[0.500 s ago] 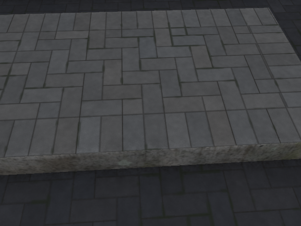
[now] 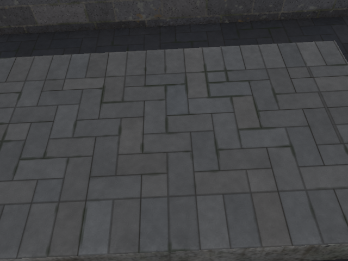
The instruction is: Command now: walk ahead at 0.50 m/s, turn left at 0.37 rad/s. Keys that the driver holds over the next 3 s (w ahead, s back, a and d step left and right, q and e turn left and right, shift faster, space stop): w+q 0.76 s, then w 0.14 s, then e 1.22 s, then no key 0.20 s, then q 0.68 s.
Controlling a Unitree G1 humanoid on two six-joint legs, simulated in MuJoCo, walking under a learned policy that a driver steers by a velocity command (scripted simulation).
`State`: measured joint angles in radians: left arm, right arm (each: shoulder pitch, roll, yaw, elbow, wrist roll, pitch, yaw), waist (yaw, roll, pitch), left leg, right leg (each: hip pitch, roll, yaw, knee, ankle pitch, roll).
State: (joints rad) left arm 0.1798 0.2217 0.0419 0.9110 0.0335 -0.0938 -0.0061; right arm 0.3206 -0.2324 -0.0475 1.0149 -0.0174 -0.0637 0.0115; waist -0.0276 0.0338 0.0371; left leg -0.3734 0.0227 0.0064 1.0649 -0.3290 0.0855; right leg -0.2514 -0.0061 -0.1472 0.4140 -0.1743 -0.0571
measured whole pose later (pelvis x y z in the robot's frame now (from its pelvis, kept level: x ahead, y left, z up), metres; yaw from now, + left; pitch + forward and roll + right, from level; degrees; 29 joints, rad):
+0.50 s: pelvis +0.23 +0.06 -0.01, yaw +17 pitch +1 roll +0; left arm 0.20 0.21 0.04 0.83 0.05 -0.06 -0.01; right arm 0.25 -0.25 -0.07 0.91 -0.01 -0.02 0.00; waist 0.00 -0.02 0.02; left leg -0.32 -0.13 0.04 0.54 -0.24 0.15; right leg -0.60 -0.09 -0.02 1.54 -0.34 0.01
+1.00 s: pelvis +0.52 +0.11 +0.06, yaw +29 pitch +4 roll -3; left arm 0.18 0.19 0.00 0.73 0.06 -0.04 -0.06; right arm 0.34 -0.25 -0.07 0.86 -0.03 -0.06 0.08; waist 0.03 0.04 -0.01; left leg -0.57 -0.22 -0.30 1.67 -0.05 0.14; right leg -0.71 0.06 -0.14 1.11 -0.47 -0.11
